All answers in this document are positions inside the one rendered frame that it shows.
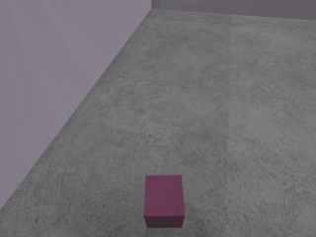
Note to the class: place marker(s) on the carton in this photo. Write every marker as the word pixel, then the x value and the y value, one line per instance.
pixel 164 205

